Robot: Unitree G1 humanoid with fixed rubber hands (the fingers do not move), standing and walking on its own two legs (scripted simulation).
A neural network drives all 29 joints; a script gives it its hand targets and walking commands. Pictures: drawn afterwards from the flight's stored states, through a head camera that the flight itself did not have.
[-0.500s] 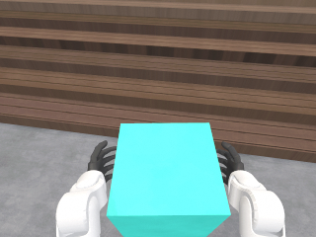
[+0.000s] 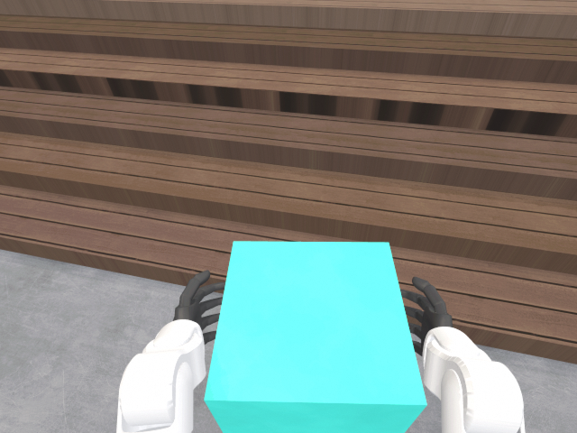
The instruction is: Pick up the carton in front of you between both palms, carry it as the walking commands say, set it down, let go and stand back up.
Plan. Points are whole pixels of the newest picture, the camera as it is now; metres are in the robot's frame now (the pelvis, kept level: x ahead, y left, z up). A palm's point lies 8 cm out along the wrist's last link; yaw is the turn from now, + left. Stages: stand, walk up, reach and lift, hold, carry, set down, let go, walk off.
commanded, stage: carry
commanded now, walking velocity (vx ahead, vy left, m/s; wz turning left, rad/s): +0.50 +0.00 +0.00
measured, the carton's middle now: (309, 354) +0.25 +0.00 -0.01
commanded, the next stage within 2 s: none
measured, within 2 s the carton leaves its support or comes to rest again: neither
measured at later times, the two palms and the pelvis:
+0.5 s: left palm (231, 122) +0.64 +0.15 +0.12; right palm (389, 127) +0.62 -0.15 +0.13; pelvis +0.29 +0.02 -0.02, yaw -3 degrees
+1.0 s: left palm (249, 78) +0.80 +0.14 +0.14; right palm (385, 82) +0.79 -0.16 +0.13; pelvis +0.44 -0.01 +0.01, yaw -2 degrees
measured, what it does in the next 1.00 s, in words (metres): walks ahead: left foot, then right foot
